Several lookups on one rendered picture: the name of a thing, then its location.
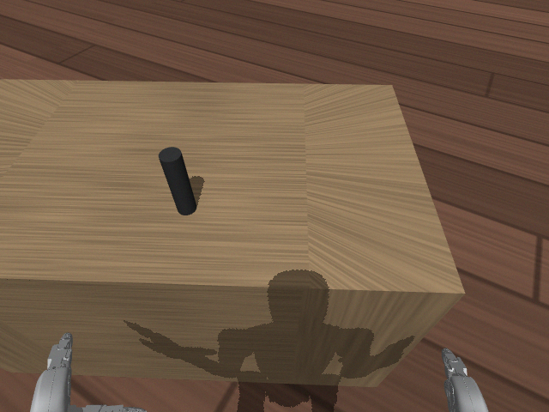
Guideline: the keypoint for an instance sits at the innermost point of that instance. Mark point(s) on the can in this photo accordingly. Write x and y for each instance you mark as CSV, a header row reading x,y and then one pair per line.
x,y
177,178

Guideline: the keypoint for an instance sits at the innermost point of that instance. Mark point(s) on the right robot hand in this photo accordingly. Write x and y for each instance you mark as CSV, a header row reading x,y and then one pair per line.
x,y
463,394

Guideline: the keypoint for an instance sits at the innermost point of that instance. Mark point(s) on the left robot hand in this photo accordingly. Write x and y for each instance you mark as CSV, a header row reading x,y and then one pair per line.
x,y
53,388

